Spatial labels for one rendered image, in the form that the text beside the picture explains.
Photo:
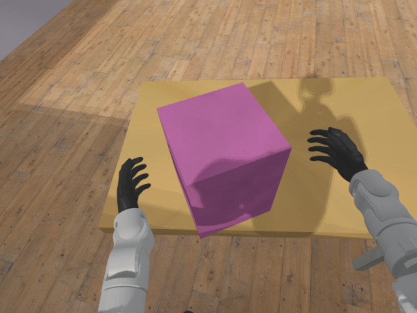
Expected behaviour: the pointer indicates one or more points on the left robot forearm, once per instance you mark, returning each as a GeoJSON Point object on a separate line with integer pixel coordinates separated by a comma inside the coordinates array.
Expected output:
{"type": "Point", "coordinates": [127, 272]}

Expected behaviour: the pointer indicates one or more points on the carton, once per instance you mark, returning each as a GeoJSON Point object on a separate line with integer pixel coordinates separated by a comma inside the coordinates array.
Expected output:
{"type": "Point", "coordinates": [228, 155]}

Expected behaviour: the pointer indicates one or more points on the robot left hand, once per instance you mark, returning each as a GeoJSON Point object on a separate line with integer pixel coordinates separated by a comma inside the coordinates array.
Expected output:
{"type": "Point", "coordinates": [127, 194]}

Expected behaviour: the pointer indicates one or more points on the robot right upper arm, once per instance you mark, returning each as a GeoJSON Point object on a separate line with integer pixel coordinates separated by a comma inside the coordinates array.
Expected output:
{"type": "Point", "coordinates": [406, 291]}

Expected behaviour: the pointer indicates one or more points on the table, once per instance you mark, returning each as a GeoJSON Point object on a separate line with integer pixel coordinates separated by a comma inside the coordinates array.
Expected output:
{"type": "Point", "coordinates": [312, 200]}

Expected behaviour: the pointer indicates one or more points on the right robot forearm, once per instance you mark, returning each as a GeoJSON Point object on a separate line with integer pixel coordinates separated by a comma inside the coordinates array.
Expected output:
{"type": "Point", "coordinates": [387, 220]}

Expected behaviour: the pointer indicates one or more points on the robot right hand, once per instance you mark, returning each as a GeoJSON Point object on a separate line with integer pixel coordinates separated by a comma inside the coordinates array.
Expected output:
{"type": "Point", "coordinates": [343, 153]}

